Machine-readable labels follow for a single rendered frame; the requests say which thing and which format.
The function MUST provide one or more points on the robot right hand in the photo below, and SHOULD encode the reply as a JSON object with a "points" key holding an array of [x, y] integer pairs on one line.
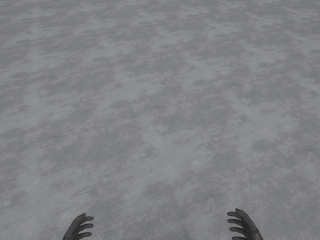
{"points": [[249, 229]]}

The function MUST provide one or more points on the robot left hand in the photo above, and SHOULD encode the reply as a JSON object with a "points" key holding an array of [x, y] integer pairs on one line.
{"points": [[76, 227]]}

